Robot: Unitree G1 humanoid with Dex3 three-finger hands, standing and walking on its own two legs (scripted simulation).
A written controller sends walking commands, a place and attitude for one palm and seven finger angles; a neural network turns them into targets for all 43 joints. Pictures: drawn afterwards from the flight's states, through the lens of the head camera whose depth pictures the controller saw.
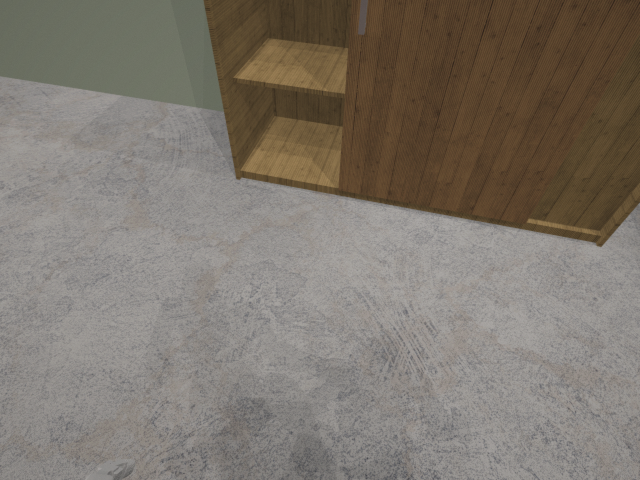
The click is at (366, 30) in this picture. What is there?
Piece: wardrobe's sliding door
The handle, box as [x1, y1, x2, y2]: [358, 0, 367, 34]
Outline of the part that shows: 367,0 361,0 358,33 363,34 364,32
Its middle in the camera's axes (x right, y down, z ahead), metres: +0.13 -0.74 +1.17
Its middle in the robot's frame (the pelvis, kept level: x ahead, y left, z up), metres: +1.39 -0.05 +0.10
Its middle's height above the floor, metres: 0.86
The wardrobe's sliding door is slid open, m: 0.50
